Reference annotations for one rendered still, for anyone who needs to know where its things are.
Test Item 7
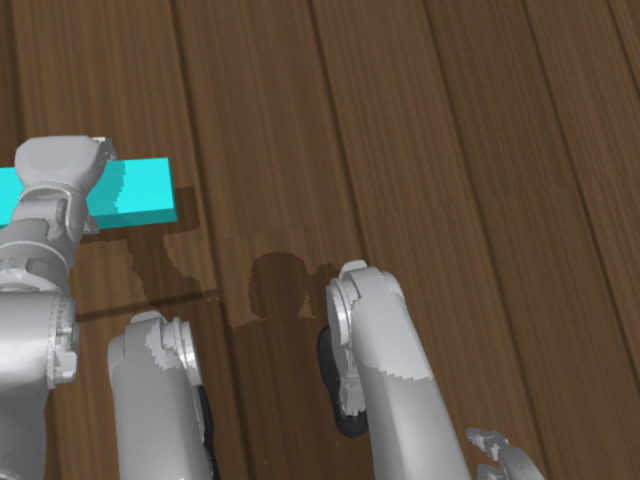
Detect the left robot hand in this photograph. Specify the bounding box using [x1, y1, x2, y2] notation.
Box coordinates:
[15, 135, 118, 234]

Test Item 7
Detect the left robot foot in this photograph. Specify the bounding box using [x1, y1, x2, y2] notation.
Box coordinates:
[197, 385, 220, 480]

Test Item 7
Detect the carton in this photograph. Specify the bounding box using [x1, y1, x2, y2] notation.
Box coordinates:
[0, 158, 178, 229]

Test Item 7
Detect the right robot foot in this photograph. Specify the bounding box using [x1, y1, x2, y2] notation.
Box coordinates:
[317, 325, 368, 438]

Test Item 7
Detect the left robot arm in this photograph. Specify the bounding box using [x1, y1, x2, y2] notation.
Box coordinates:
[0, 181, 87, 480]

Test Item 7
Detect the right robot hand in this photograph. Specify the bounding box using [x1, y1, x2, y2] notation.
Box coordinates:
[465, 428, 545, 480]

